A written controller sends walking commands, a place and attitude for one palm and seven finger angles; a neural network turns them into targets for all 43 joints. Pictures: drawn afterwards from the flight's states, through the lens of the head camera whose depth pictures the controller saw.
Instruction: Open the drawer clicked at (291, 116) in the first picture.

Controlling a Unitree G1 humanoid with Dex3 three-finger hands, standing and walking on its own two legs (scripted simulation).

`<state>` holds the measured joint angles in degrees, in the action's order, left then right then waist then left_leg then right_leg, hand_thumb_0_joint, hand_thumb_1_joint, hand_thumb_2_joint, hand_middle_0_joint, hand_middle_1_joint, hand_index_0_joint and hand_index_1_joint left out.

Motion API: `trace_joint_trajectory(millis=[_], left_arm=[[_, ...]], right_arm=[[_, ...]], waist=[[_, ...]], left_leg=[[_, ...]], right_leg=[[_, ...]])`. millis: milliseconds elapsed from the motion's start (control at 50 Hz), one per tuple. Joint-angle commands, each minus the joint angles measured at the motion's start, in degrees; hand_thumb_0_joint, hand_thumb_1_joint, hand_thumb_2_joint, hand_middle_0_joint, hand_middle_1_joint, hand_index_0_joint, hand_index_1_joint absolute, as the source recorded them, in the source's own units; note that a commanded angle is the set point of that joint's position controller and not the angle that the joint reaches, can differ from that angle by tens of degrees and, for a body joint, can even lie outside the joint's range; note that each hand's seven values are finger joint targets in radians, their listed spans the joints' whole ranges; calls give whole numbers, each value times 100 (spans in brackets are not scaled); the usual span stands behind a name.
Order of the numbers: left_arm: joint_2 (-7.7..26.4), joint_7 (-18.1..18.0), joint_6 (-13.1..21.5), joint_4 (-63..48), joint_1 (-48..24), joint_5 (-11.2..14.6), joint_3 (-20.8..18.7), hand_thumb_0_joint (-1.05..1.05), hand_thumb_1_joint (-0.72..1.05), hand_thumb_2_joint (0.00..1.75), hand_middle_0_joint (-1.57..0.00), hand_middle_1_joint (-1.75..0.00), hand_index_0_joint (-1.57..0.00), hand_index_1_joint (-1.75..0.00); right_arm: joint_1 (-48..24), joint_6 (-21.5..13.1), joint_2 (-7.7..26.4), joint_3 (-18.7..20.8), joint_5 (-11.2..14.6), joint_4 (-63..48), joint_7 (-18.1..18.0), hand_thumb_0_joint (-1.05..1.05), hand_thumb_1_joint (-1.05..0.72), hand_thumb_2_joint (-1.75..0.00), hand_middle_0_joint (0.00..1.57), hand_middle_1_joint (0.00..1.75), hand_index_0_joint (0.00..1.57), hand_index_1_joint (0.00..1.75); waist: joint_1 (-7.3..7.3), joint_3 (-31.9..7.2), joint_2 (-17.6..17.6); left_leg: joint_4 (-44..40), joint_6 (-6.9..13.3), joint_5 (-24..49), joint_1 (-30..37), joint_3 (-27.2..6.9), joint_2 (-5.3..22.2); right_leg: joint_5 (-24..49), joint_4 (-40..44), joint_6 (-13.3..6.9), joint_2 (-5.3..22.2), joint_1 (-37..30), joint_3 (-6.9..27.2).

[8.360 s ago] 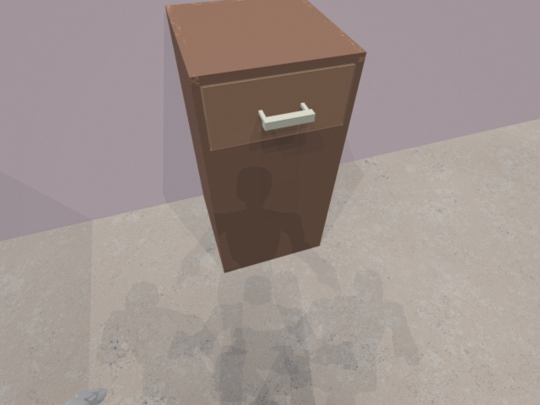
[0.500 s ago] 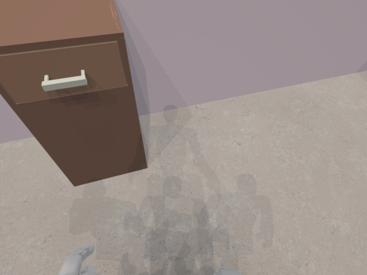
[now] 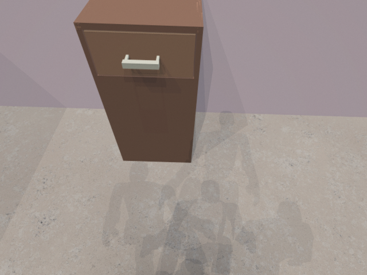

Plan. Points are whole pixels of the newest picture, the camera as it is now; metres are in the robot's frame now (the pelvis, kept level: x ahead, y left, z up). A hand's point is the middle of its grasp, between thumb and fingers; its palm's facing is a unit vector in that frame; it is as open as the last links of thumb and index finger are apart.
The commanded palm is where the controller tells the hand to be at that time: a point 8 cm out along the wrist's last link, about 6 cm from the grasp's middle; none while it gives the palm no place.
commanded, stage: take the last steps up to it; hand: left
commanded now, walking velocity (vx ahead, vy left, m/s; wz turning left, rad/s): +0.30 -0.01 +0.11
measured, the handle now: (141, 61) +0.80 +0.22 +0.00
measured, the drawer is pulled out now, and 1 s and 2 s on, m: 0.00 0.00 0.00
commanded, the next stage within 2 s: come to a stop and stand still in 0.92 s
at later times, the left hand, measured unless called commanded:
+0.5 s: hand out of the picture +0.11 +0.17 -0.16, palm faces +0.05 -0.98 -0.20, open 7.4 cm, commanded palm none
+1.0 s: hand out of the picture +0.11 +0.16 -0.19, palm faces +0.17 -0.98 -0.10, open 7.4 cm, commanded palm none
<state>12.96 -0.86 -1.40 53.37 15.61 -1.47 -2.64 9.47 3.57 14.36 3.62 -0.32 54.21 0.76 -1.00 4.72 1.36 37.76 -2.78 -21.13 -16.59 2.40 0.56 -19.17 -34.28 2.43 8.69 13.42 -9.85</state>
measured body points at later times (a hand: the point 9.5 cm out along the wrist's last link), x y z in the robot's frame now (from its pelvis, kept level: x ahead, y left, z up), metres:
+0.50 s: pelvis +0.06 -0.01 +0.00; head +0.06 -0.03 +0.45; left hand +0.11 +0.22 -0.14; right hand +0.02 -0.25 -0.17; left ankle +0.00 +0.12 -0.72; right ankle +0.09 -0.11 -0.73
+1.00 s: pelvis +0.22 +0.03 -0.01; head +0.23 +0.05 +0.44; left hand +0.10 +0.22 -0.17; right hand +0.33 -0.19 -0.15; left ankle +0.29 +0.13 -0.73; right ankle +0.10 -0.10 -0.69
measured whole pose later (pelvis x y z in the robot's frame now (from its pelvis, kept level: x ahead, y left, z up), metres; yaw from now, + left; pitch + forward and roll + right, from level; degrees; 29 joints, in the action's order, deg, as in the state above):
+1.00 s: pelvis +0.22 +0.03 -0.01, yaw +3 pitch -2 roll -1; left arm 6.1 -0.6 1.3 67.2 25.3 -0.7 -1.5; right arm 7.7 -3.2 8.6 2.2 -1.3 58.1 -0.1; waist -2.7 3.9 1.5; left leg 37.3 3.1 -12.6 -22.4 8.5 3.3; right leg -30.6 -51.9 0.0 3.6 10.1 -5.4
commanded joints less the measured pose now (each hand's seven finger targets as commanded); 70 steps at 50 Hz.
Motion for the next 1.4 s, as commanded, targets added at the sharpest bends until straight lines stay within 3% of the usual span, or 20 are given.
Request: trace_joint_trajectory(millis=[0,40,120,320,400,420,460,480,540,600,820,880,900,920,980,1040,1240,1320,1360,1380], left_arm=[[413,-36,40,-452,210,110,-122,0,90,90,-20,-30,-20,-30],[451,-50,-5,-369,-333,38,-91,0,90,90,-20,-30,-20,-30],[428,161,83,83,-92,-15,-64,0,90,90,-20,-30,-20,-30],[118,225,189,101,-447,-2,-5,0,90,90,-20,-30,-20,-30],[79,211,288,395,182,-6,-69,0,90,90,-20,-30,-20,-30],[277,179,332,552,629,-3,-130,0,90,90,-20,-30,-20,-30],[1097,75,388,779,1671,8,-302,0,90,90,-20,-30,-20,-30],[982,47,417,804,1607,60,-281,0,90,90,-20,-30,-20,-30],[319,-12,469,593,625,27,-133,0,90,90,-20,-30,-20,-30],[46,-7,560,688,755,32,-16,0,90,90,-20,-30,-20,-30],[196,-70,576,1137,1218,-14,-42,0,90,90,-20,-30,-20,-30],[144,-68,506,1132,1123,35,-52,0,90,90,-20,-30,-20,-30],[-44,-48,484,1094,1299,68,-26,0,90,90,-20,-30,-20,-30],[-320,-7,467,987,1483,126,34,0,90,90,-20,-30,-20,-30],[-221,0,407,791,596,53,-6,0,90,90,-20,-30,-20,-30],[-467,29,232,959,819,27,22,0,90,90,-20,-30,-20,-30],[-106,-47,-70,355,215,11,-66,0,90,90,-20,-30,-20,-30],[130,-72,58,285,359,19,-98,0,90,90,-20,-30,-20,-30],[713,-108,157,202,112,-20,-148,0,90,90,-20,-30,-20,-30],[848,-106,183,158,212,15,-189,0,90,90,-20,-30,-20,-30]], right_arm=[[668,-312,1265,211,-86,-276,-55,0,-90,-90,20,30,20,30],[831,-325,1156,185,-130,-87,-175,0,-90,-90,20,30,20,30],[352,-458,656,4,-98,-118,-200,0,-90,-90,20,30,20,30],[989,-553,562,72,-125,339,-207,0,-90,-90,20,30,20,30],[939,-550,435,26,-115,472,-215,0,-90,-90,20,30,20,30],[904,-567,289,1,-86,501,-199,0,-90,-90,20,30,20,30],[604,-584,-24,-75,-60,145,-134,0,-90,-90,20,30,20,30],[306,-544,208,-2,-103,110,-101,0,-90,-90,20,30,20,30],[528,-497,-40,42,-138,356,-22,0,-90,-90,20,30,20,30],[847,-429,-267,22,-150,508,3,0,-90,-90,20,30,20,30],[-190,-561,-410,-64,-77,157,77,0,-90,-90,20,30,20,30],[808,-644,-161,-19,-129,482,-23,0,-90,-90,20,30,20,30],[1518,-695,270,74,-181,658,-98,0,-90,-90,20,30,20,30],[2049,-675,912,202,-162,737,-162,0,-90,-90,20,30,20,30],[1202,-614,509,104,-91,530,-222,0,-90,-90,20,30,20,30],[471,-670,-40,-120,-93,384,-254,0,-90,-90,20,30,20,30],[367,-386,307,68,-123,332,-300,0,-90,-90,20,30,20,30],[417,-323,266,111,-79,302,-243,0,-90,-90,20,30,20,30],[666,-294,-256,37,-16,216,-173,0,-90,-90,20,30,20,30],[532,-168,-250,22,-30,159,-207,0,-90,-90,20,30,20,30]], waist=[[301,-1118,-1908],[520,-953,-1743],[208,-152,-1015],[344,114,-874],[-11,-14,-617],[-242,-131,-153],[-674,-335,1719],[-687,-18,1556],[-85,286,159],[73,180,510],[-77,280,603],[401,-178,130],[619,-811,-728],[640,-1341,-2034],[518,-454,-1134],[36,-99,-587],[111,-290,-1004],[-39,-620,-647],[156,-673,843],[-55,-861,1217]], left_leg=[[-1747,1045,3627,2097,-2167,2091],[-2034,1406,2148,1650,-2218,2048],[-2578,1170,396,811,-1494,1413],[-2709,1273,26,869,-1474,1474],[-1868,953,82,159,-1077,1131],[-1182,776,-155,-481,-851,841],[1689,427,-1433,-2180,94,-24],[2427,485,-1012,-2344,-363,243],[2742,351,278,-2094,-318,633],[2441,205,825,-1809,-80,627],[196,302,880,-1080,356,517],[-801,408,1327,727,560,165],[-1085,677,1910,1966,-318,925],[-1480,1253,2797,2818,-2124,2331],[-2402,1449,897,1086,-1989,2367],[-2649,1094,1655,-292,-839,1780],[-1964,1238,3240,224,-439,1764],[-1170,790,2755,236,-239,1332],[-126,200,244,-338,462,284],[697,159,-1147,-367,144,91]], right_leg=[[-1478,-1562,194,-192,1704,167],[-1613,-2636,126,-257,1906,713],[-403,-2751,63,-200,1760,686],[-246,-713,68,-328,1261,466],[489,590,3,-604,-316,244],[407,1000,-97,-391,-1212,603],[-1538,2527,-1070,1672,-2002,3641],[-2352,2926,-1193,1696,-1327,3912],[-1170,2762,-1003,1179,-516,2368],[497,2645,-841,712,-423,1291],[2395,2002,-957,824,-787,828],[2930,450,-706,410,-393,443],[2004,-883,-456,-17,324,188],[-1219,-2481,-223,-680,1425,-13],[-987,-3760,-293,-277,1966,763],[-257,-2737,-166,-84,973,897],[-174,-993,-54,-476,667,603],[1169,679,-120,-480,-213,632],[3388,1238,-693,922,-425,1998],[3964,1500,-1210,1381,-250,2410]])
